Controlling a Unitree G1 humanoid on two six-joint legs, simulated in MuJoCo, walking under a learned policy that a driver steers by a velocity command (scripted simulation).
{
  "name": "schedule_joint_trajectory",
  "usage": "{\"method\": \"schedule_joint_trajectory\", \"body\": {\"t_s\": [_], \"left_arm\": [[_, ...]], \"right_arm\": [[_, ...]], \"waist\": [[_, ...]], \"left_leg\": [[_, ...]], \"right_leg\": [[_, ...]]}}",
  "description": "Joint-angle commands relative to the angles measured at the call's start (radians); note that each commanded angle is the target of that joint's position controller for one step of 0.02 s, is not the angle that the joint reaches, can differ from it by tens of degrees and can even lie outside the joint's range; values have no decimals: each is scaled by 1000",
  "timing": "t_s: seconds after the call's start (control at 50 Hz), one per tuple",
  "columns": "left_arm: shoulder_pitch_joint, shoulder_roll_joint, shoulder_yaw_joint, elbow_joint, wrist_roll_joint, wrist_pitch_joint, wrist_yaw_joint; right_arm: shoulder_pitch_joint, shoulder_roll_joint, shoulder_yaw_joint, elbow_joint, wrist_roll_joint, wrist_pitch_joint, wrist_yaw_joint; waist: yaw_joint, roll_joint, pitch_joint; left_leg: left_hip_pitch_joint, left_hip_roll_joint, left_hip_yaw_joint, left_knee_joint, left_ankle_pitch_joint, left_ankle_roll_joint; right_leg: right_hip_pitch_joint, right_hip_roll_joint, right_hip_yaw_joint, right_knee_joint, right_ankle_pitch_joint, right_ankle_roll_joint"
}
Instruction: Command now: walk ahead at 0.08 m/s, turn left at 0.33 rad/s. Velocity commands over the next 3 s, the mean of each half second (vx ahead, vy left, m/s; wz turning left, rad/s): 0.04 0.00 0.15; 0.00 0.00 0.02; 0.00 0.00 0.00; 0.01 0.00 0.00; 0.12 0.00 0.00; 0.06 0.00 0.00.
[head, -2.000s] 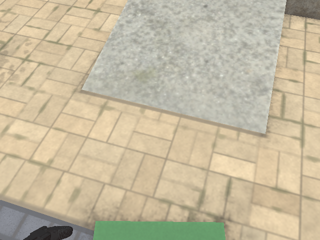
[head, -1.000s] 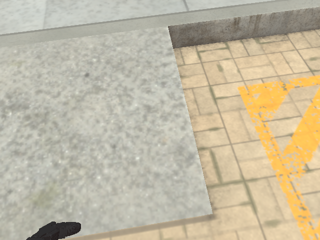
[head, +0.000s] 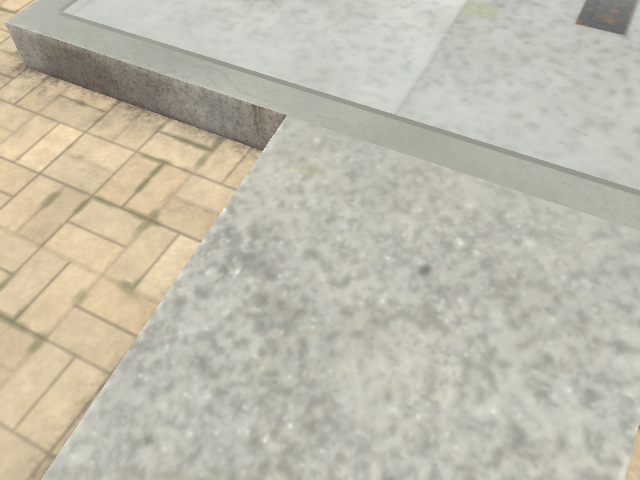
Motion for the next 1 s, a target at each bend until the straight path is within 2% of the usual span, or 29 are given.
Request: {"method": "schedule_joint_trajectory", "body": {"t_s": [0.02,0.06,0.08,0.12,0.14,0.16,0.18,0.2,0.22,0.24,0.26,0.28,0.32,0.36,0.38,0.4,0.42,0.44,0.48,0.52,0.54,0.58,0.74,1.0], "left_arm": [[-63,143,40,-60,-6,12,8],[-38,149,45,-48,-20,19,9],[-24,153,48,-42,-25,22,9],[-10,161,49,-29,-33,28,8],[24,142,43,-11,-34,28,7],[71,96,30,11,-22,27,1],[98,18,9,5,13,25,-11],[44,86,26,-30,-20,23,-4],[-1,139,39,-25,-28,26,4],[11,135,43,-4,-24,30,8],[32,122,44,27,-14,32,15],[52,115,43,40,-9,31,15],[73,76,30,66,-14,20,6],[72,55,18,79,-16,10,-2],[81,65,15,90,-12,6,-6],[82,122,27,100,-9,5,-6],[85,152,36,111,-18,9,-4],[95,148,38,123,-24,16,-2],[99,123,36,154,-22,27,1],[95,92,26,170,-16,29,8],[91,105,29,184,-16,29,11],[93,94,26,202,-17,26,15],[88,94,23,278,-19,18,24],[99,76,13,379,-22,15,24]], "right_arm": [[117,-8,2,-36,-6,12,1],[57,10,21,-56,-13,0,15],[45,4,23,-56,-13,-3,21],[100,-12,16,-23,-15,-4,31],[127,-18,12,-2,-18,-1,36],[129,-30,13,-3,-28,1,37],[121,-92,8,-27,-39,3,24],[41,-114,10,-50,-78,-11,30],[-50,-65,22,-66,-84,-30,30],[-84,-24,34,-51,-77,-44,27],[-88,-20,36,-39,-66,-52,23],[-96,-12,40,-24,-54,-59,19],[-66,13,46,5,-46,-63,13],[-36,20,47,32,-31,-58,14],[-7,19,44,50,-25,-59,15],[52,16,39,62,-31,-65,21],[78,0,33,76,-35,-71,28],[52,-6,30,83,-32,-74,34],[-22,25,35,83,-22,-61,29],[-47,31,33,96,-30,-44,25],[-38,38,32,104,-30,-38,22],[-46,33,30,126,-31,-37,16],[-43,23,27,209,-28,-43,8],[-14,22,36,301,-24,-43,0]], "waist": [[-52,-198,-137],[-16,-219,-161],[-3,-222,-175],[-24,-196,-177],[-31,-170,-162],[-21,-86,-136],[20,172,-130],[-1,249,-76],[5,192,0],[17,177,21],[18,153,9],[25,149,5],[23,123,-43],[21,96,-74],[20,67,-88],[-18,-22,-108],[-33,-78,-122],[-17,-80,-121],[5,-75,-91],[9,-68,-59],[0,-84,-48],[8,-48,-32],[11,-15,-16],[7,-23,-6]], "left_leg": [[96,39,62,-98,53,-27],[161,67,50,-312,57,-9],[193,75,45,-401,94,3],[330,55,86,-612,258,41],[396,25,116,-690,276,64],[444,67,37,-740,279,88],[487,304,-262,-786,397,156],[210,433,-387,-886,275,301],[144,364,-341,-925,159,295],[140,312,-281,-917,125,254],[166,277,-237,-897,154,226],[181,261,-201,-870,270,215],[240,229,-133,-808,490,215],[307,210,-107,-748,610,209],[319,196,-102,-735,594,187],[324,159,-90,-727,536,153],[312,135,-73,-730,512,135],[305,119,-56,-734,489,125],[310,98,-22,-742,419,108],[294,100,-33,-757,333,101],[289,90,-20,-769,310,96],[286,89,-17,-778,269,89],[282,90,-16,-805,230,80],[290,91,-12,-826,217,83]], "right_leg": [[73,-153,102,-167,217,-133],[119,-175,107,-146,226,-154],[142,-194,128,-134,206,-163],[104,-203,130,-87,122,-151],[58,-177,105,-48,46,-115],[-17,-119,51,69,-67,-40],[-187,-25,-48,352,-304,72],[-144,-36,20,361,-356,92],[-95,-54,38,411,-278,106],[-89,-56,44,419,-219,114],[-76,-60,42,420,-192,123],[-50,-70,51,396,-151,132],[32,-65,32,300,-127,142],[108,-52,5,100,-43,147],[171,-55,13,8,118,145],[225,-73,42,24,301,134],[266,-76,40,38,339,104],[276,-72,36,36,304,84],[225,-58,34,10,164,62],[228,-52,20,-13,142,66],[214,-47,20,-9,101,66],[206,-45,21,-20,78,68],[210,-35,12,-29,61,66],[202,-25,3,-45,53,66]]}}
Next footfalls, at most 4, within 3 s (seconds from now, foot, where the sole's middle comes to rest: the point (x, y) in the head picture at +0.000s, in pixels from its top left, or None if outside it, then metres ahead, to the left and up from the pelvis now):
0.16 left None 0.05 0.12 -0.78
2.46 left None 0.15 0.10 -0.77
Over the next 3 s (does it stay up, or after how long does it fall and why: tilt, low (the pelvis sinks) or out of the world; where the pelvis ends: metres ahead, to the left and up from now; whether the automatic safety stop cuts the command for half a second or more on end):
stays up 0.13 -0.02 0.00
